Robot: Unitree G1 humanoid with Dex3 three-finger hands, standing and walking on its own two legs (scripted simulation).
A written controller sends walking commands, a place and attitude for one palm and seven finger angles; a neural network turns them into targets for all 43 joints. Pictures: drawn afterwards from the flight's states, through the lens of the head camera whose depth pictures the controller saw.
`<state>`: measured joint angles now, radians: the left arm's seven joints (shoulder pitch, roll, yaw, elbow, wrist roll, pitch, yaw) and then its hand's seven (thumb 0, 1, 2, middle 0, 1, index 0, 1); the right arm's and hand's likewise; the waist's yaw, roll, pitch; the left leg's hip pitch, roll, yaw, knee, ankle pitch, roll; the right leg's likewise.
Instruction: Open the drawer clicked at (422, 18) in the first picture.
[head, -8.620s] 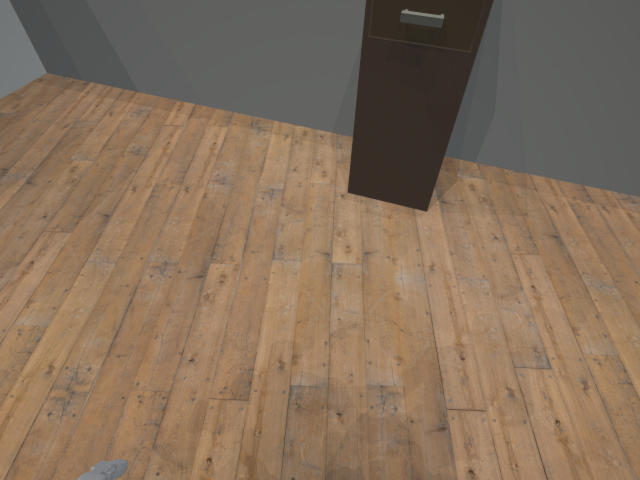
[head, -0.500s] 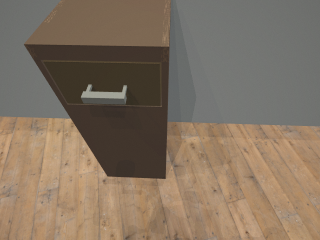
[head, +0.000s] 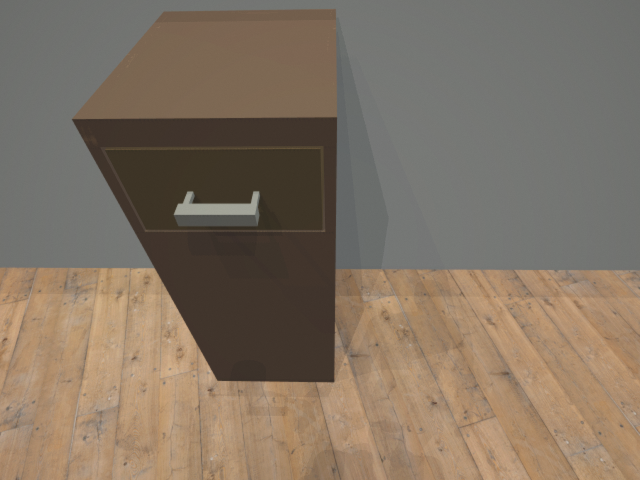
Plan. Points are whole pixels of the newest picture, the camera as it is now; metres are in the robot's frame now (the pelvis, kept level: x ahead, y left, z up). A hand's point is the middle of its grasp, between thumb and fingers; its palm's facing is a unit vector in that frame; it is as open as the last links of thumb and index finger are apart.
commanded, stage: look again from close up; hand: left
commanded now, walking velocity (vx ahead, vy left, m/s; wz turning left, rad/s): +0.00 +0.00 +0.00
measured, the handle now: (220, 205) +0.51 +0.20 +0.04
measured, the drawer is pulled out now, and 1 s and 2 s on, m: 0.00 0.00 0.00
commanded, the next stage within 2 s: raise the hand with hooked fingers in 0.52 s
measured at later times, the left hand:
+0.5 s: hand out of the picture +0.01 +0.15 -0.17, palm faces +0.03 -0.98 -0.20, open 7.4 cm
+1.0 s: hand (202, 442) +0.18 +0.16 -0.04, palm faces -0.01 -0.20 -0.98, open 8.3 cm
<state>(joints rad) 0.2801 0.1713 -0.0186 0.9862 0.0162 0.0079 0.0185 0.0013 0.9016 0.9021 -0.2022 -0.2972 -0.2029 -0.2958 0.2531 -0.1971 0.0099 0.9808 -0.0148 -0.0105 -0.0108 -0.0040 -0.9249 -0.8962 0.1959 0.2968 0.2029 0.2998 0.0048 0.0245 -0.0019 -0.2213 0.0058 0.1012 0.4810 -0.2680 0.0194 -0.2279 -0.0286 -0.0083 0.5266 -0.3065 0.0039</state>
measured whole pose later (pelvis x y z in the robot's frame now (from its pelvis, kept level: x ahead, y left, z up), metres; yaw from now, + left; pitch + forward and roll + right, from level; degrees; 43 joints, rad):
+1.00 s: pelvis -0.02 -0.04 -0.03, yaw +0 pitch +9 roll +3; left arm 0.39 0.27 -0.12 0.03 1.05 -0.04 0.40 0.00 0.66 0.80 -0.22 -0.46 -0.22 -0.46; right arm 0.06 -0.28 -0.06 0.55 -0.05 0.02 0.04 0.01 -0.91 -0.90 0.19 0.30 0.20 0.30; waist 0.08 0.00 -0.13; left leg -0.54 0.03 0.10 0.74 -0.34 -0.02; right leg -0.58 -0.01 0.00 0.85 -0.42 -0.05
